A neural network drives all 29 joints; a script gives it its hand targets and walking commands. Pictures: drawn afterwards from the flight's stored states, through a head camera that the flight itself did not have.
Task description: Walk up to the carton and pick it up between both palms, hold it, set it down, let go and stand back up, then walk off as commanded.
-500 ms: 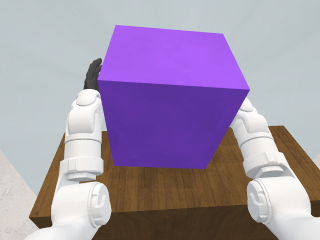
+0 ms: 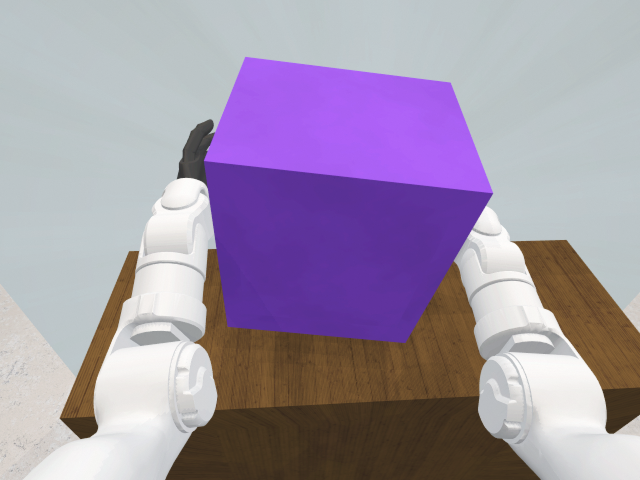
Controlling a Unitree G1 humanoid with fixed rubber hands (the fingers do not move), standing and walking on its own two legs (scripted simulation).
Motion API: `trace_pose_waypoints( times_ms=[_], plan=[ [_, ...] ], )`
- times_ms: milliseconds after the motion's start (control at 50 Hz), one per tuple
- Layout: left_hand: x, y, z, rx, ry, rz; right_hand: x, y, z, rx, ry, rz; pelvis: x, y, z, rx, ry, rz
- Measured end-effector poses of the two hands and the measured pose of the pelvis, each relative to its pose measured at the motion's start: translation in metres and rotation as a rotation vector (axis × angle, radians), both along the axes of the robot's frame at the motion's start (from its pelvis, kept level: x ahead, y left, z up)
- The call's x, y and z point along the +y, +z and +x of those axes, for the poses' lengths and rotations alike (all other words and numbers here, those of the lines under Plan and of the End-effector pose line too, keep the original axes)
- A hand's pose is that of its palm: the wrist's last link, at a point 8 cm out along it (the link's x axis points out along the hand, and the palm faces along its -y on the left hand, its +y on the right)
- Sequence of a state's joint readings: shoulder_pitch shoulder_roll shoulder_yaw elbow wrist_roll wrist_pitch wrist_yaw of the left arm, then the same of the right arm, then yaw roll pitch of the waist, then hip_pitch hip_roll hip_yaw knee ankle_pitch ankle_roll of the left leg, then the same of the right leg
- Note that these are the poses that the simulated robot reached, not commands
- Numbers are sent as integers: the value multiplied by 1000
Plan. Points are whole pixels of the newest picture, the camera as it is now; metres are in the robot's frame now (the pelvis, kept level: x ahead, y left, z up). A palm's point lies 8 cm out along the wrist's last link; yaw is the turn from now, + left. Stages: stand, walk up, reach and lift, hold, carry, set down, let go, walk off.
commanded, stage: set down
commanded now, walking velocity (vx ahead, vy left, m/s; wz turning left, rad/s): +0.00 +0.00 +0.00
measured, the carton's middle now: (332, 212) +0.40 -0.03 +0.16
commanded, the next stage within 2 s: none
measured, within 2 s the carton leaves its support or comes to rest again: rests again in 1.88 s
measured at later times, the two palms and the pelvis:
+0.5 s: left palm (216, 193) +0.45 +0.12 +0.16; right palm (464, 223) +0.39 -0.22 +0.14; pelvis +0.02 +0.00 +0.00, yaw -1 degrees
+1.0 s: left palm (223, 202) +0.46 +0.11 +0.14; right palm (462, 239) +0.38 -0.22 +0.11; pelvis +0.03 +0.00 +0.00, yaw +0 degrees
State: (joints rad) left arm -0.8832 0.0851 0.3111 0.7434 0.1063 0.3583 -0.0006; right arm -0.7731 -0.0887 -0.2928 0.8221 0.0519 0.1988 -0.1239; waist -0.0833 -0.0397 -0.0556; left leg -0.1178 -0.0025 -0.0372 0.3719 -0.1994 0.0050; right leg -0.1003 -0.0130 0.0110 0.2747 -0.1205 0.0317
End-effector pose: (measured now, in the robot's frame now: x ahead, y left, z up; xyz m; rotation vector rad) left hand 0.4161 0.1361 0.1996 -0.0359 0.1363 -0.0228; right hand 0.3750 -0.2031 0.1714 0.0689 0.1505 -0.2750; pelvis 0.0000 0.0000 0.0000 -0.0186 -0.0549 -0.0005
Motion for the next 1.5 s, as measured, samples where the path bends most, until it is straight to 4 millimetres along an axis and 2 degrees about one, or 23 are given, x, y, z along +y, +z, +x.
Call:
trace_pose_waypoints(
  times_ms=[360,620,820,1080,1500],
  plan=[
    [-16,-32,24,39,-52,14,-14,-27,7,40,-44,-15,-2,1,15,46,-8,0],
    [-14,-42,37,47,-72,29,-11,-39,14,47,-64,-8,5,1,25,73,-9,-3],
    [-15,-53,40,66,-88,38,-11,-50,12,67,-77,-9,7,1,29,75,-6,-6],
    [-25,-64,43,89,-108,56,-19,-66,7,88,-90,-6,2,1,26,109,-11,-3],
    [-23,-84,43,94,-124,40,-18,-77,5,91,-97,-32,0,1,21,152,-5,4]
  ],
)
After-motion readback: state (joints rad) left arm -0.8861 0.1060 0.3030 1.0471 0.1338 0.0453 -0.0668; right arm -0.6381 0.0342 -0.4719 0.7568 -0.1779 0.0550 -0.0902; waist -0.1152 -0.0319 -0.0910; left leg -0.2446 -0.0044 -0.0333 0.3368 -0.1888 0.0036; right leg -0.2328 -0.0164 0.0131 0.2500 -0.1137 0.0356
